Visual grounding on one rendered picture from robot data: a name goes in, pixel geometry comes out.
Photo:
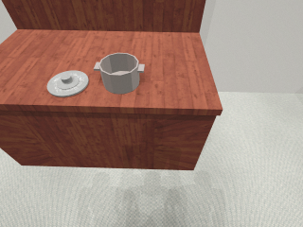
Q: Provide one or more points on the table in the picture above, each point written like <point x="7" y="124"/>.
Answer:
<point x="162" y="124"/>

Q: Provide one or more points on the lid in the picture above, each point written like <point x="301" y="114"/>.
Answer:
<point x="60" y="89"/>

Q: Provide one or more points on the pot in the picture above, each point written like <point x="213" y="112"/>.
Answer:
<point x="120" y="72"/>

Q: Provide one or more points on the knob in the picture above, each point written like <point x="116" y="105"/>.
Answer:
<point x="66" y="78"/>

